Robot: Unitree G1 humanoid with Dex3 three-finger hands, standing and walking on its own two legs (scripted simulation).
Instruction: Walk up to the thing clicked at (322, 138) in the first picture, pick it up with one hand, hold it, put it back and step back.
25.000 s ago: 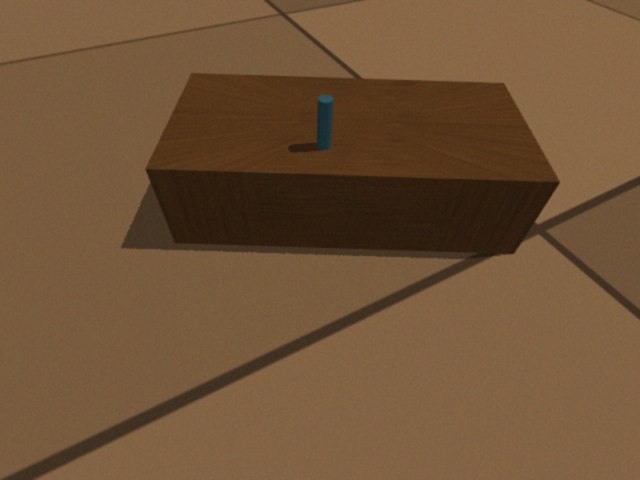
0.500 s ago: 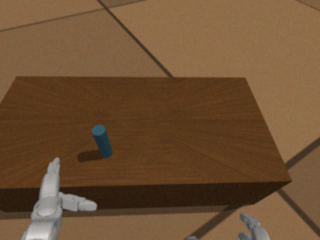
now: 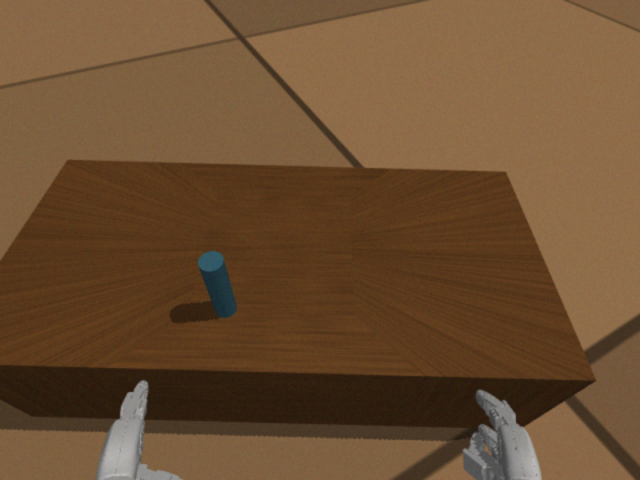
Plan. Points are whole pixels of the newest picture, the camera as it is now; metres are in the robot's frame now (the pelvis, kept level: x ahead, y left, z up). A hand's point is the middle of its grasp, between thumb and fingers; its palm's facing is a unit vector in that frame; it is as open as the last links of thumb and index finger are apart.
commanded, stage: home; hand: left
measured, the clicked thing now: (219, 286) +0.53 +0.22 -0.25
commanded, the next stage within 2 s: stand in 1.60 s
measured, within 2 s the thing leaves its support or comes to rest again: neither
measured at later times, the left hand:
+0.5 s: hand out of the picture +0.08 +0.26 -0.11, palm faces -0.02 -0.91 -0.41, open 17.4 cm
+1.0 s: hand out of the picture +0.05 +0.25 -0.11, palm faces +0.01 -0.92 -0.38, open 17.5 cm
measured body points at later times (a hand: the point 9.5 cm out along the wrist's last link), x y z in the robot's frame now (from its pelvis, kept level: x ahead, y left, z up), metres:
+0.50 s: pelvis +0.01 +0.01 +0.03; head +0.01 -0.01 +0.48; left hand +0.08 +0.30 -0.08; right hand +0.08 -0.28 -0.11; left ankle -0.01 +0.14 -0.70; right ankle +0.03 -0.13 -0.70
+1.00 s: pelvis +0.00 +0.00 +0.04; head -0.01 -0.02 +0.49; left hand +0.05 +0.30 -0.08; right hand +0.08 -0.29 -0.10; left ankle -0.01 +0.14 -0.70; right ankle +0.03 -0.13 -0.70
